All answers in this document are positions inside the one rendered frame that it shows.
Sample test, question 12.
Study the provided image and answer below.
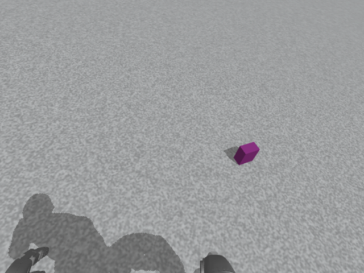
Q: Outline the carton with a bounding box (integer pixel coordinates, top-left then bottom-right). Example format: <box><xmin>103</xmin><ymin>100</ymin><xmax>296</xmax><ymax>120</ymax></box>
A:
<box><xmin>234</xmin><ymin>142</ymin><xmax>260</xmax><ymax>165</ymax></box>

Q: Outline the left robot hand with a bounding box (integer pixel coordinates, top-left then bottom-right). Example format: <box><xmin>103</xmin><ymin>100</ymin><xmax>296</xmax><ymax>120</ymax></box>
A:
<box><xmin>5</xmin><ymin>247</ymin><xmax>49</xmax><ymax>273</ymax></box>

